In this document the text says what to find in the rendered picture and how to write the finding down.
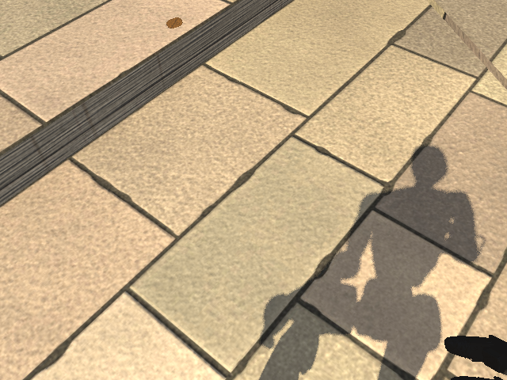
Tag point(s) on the right robot hand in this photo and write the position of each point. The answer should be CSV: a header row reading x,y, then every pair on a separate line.
x,y
491,351

